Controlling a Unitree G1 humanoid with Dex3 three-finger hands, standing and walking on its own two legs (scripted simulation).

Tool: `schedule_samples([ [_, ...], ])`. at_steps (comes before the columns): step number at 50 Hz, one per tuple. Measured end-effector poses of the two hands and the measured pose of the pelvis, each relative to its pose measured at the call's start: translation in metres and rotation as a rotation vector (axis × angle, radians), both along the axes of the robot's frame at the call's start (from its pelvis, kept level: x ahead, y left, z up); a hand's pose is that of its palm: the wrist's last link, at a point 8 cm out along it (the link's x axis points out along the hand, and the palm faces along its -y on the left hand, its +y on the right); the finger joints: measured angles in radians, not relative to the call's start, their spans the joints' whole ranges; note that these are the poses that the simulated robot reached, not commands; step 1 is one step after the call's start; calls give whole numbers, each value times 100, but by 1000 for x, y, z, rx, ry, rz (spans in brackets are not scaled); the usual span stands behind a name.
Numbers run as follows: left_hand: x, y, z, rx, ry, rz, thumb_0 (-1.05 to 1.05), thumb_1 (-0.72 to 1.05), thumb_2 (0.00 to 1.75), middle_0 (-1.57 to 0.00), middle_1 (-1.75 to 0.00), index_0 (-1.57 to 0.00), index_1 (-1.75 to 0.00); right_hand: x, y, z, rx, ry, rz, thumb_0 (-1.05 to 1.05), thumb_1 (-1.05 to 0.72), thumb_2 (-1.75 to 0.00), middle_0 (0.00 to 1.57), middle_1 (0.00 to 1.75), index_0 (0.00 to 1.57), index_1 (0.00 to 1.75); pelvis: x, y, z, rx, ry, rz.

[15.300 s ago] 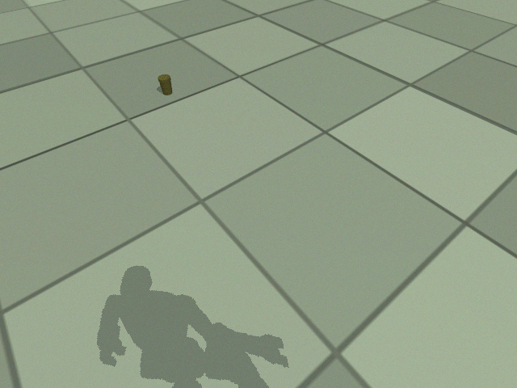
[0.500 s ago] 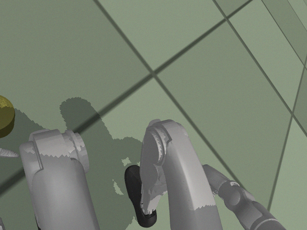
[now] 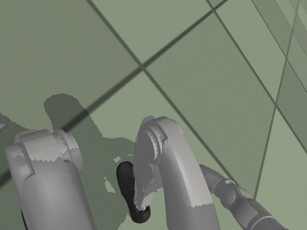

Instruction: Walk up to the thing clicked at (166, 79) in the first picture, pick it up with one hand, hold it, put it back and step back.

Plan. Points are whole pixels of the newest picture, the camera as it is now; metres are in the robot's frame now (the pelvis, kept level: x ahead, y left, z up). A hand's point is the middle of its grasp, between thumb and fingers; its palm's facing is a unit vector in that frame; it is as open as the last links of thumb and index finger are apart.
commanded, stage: close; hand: left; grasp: from the side
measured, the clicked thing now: out of the picture +0.39 +0.30 -0.21
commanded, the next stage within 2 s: settle in 0.32 s
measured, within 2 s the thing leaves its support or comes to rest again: leaves its support in 0.74 s
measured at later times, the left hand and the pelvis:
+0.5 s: hand out of the picture +0.39 +0.31 -0.17, palm faces +0.43 -0.90 +0.01, open 11.1 cm; pelvis +0.00 +0.00 +0.00, yaw -1 degrees
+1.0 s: hand out of the picture +0.36 +0.32 -0.12, palm faces +0.42 -0.90 -0.03, open 9.5 cm; pelvis +0.01 -0.01 +0.03, yaw +2 degrees
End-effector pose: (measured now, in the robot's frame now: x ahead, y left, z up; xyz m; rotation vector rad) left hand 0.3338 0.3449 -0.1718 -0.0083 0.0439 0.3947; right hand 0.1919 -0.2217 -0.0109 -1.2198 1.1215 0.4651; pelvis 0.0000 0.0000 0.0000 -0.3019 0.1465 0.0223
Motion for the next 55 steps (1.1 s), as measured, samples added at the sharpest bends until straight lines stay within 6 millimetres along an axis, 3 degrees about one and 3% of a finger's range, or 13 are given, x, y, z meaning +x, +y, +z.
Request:
schedule_samples([
  [7,3,-2,0,-5,-23,28,-1,3,47,-41,-40,-39,-40,-3,-1,2,-14,2,5,0,-88,-89,20,30,20,30,-2,-1,0,0,-10,-4],
  [17,8,2,1,-10,-9,47,0,-9,58,-65,-67,-51,-67,-9,-3,4,-24,-2,-12,0,-88,-89,20,30,20,30,-5,1,1,-1,-13,-8],
  [29,14,5,1,-2,-20,49,1,-28,79,-68,-87,-59,-87,-12,-6,3,-35,19,-38,0,-90,-90,20,30,20,30,-3,1,1,-3,-6,-9],
  [39,9,5,7,2,12,12,4,-33,84,-69,-90,-69,-94,-10,-10,-3,-16,42,-102,0,-91,-90,20,30,20,30,3,-2,8,5,39,-1],
  [46,-8,11,29,4,36,31,3,-37,86,-71,-92,-79,-113,-1,-9,-7,32,38,-146,0,-91,-90,20,30,20,30,8,-6,19,21,97,15],
  [55,-17,23,85,36,24,45,4,-39,88,-71,-93,-85,-129,24,-3,-8,146,-35,-206,0,-91,-90,20,30,20,30,13,-10,35,48,185,39],
])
